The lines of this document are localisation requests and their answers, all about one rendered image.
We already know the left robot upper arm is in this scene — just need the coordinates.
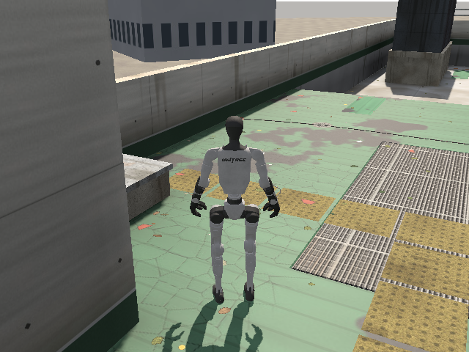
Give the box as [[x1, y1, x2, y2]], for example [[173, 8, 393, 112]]
[[198, 147, 219, 188]]

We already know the right robot upper arm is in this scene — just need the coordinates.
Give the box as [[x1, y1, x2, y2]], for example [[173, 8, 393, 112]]
[[249, 147, 270, 188]]

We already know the robot left forearm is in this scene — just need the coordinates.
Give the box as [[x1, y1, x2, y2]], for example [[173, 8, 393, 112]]
[[191, 176, 205, 203]]

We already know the right robot hand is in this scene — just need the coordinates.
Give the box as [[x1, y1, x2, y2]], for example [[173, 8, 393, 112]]
[[263, 202, 280, 218]]

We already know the robot right forearm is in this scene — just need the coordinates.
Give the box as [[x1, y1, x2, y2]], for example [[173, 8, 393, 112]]
[[263, 177, 278, 205]]

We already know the robot right shin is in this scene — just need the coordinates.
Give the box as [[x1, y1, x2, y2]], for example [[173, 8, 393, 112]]
[[245, 241, 256, 291]]

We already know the robot shin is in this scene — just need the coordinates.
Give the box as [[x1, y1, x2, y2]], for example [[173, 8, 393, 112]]
[[245, 241, 256, 291], [211, 244, 223, 293]]

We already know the left robot hand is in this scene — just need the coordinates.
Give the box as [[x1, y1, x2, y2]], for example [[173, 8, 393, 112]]
[[190, 201, 207, 217]]

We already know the robot left shin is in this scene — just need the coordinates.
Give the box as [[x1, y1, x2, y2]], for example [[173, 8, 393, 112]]
[[211, 244, 223, 293]]

